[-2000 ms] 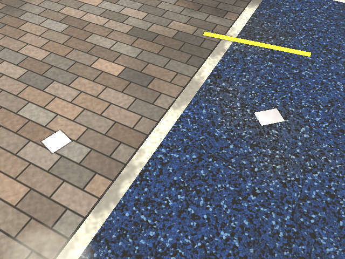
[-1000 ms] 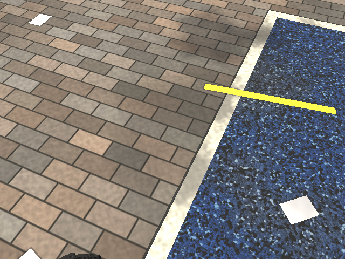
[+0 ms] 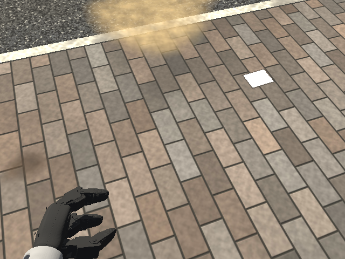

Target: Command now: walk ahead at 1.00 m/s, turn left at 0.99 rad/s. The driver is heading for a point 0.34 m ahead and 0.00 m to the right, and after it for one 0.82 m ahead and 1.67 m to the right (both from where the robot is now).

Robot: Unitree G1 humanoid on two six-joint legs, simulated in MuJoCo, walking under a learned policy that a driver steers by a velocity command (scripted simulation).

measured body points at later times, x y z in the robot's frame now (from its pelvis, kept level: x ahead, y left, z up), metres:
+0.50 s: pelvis +0.44 +0.03 +0.00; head +0.47 +0.04 +0.44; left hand +0.33 +0.28 -0.13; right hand +0.73 -0.15 -0.05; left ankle +0.53 +0.14 -0.72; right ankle +0.24 -0.14 -0.66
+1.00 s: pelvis +0.88 -0.04 -0.02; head +0.91 -0.03 +0.43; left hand +1.10 +0.19 -0.13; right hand +0.87 -0.31 -0.13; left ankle +0.76 +0.16 -0.58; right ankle +0.93 -0.07 -0.72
